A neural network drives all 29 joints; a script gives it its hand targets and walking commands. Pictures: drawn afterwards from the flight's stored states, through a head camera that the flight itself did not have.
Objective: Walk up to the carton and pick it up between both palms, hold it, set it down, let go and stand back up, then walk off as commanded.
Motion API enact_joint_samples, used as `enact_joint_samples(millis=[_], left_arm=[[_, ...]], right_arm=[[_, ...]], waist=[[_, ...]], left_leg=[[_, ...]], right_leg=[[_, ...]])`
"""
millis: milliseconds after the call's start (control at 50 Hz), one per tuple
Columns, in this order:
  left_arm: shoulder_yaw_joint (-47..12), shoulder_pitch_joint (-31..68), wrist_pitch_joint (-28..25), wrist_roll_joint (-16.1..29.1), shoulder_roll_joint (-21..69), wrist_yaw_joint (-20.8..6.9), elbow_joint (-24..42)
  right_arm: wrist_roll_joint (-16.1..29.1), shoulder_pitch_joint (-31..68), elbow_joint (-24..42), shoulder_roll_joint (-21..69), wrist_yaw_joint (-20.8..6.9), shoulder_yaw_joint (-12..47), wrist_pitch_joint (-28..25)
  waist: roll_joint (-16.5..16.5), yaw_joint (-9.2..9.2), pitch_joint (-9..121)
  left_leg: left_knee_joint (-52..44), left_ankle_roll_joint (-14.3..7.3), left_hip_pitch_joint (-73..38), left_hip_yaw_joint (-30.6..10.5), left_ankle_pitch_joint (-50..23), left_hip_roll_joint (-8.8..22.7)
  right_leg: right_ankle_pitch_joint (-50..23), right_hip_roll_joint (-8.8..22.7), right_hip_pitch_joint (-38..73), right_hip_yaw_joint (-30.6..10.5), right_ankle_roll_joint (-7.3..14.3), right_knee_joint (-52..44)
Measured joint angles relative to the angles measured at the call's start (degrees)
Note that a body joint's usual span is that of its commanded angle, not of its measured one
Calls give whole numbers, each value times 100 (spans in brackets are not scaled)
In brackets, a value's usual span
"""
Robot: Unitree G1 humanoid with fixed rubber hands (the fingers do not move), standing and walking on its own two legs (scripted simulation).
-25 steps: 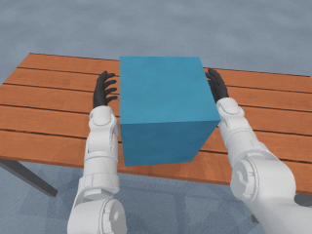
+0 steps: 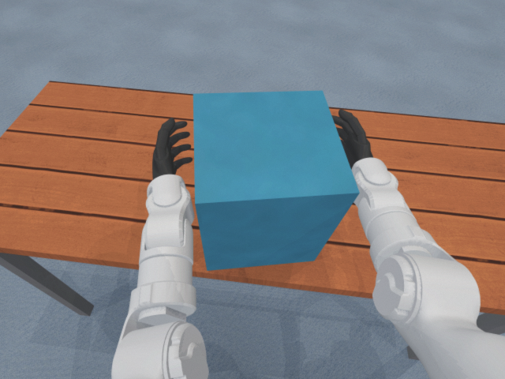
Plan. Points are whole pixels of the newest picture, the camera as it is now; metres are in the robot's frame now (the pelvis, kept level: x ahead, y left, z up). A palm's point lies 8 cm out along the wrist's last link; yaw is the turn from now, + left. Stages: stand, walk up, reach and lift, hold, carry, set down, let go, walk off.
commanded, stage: set down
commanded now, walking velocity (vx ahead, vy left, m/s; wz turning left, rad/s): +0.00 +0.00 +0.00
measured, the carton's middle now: (260, 187) +0.42 +0.05 +0.04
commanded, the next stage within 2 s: none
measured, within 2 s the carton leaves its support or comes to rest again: rests again in 1.02 s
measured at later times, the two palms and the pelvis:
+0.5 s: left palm (164, 176) +0.37 +0.20 +0.10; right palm (353, 158) +0.46 -0.09 +0.10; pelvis +0.00 +0.00 +0.00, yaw +0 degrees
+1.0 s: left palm (167, 177) +0.37 +0.20 +0.09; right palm (350, 165) +0.46 -0.09 +0.08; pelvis +0.00 +0.00 +0.00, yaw +0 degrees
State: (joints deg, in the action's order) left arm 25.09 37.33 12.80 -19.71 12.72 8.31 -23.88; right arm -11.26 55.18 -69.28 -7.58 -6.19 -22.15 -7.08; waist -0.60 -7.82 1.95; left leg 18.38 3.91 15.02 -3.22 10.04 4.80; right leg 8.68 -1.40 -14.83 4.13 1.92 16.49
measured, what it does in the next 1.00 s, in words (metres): stands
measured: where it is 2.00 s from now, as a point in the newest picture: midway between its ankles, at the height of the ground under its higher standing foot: outside the picture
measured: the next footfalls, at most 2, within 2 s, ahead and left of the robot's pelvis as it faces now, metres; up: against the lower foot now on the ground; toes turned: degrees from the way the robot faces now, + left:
none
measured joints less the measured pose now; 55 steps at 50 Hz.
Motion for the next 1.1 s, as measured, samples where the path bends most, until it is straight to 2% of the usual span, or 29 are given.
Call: enact_joint_samples(millis=[400,860,920,960,1040,1100], left_arm=[[54,-71,-36,0,19,-47,-7],[146,-151,-319,-13,31,-92,-109],[93,-146,-416,-13,-44,48,-282],[-108,-135,-477,3,-191,219,-449],[-566,-23,-591,413,-408,566,-833],[-706,184,-753,687,-479,685,-1192]], right_arm=[[-206,-57,24,19,-217,-214,-113],[-298,-198,107,74,-206,-191,-285],[34,-167,-122,7,-105,153,-291],[544,-52,-414,-122,-36,626,-292],[1530,255,-1031,-415,62,1543,-296],[1975,370,-996,-601,157,2027,-303]], waist=[[0,-11,8],[0,-11,59],[0,-11,115],[1,-13,159],[1,-90,327],[1,-183,423]], left_leg=[[-10,0,15,7,17,-1],[-57,0,48,18,18,0],[-57,0,111,19,18,1],[-58,4,194,20,8,2],[-53,22,485,19,-58,4],[-47,22,701,19,-110,10]], right_leg=[[-17,1,11,0,-12,-62],[-17,2,-31,0,-19,-88],[-17,2,-104,0,-19,-72],[-18,2,-204,1,-7,-38],[-55,-2,-510,1,37,0],[-105,-7,-737,1,38,22]])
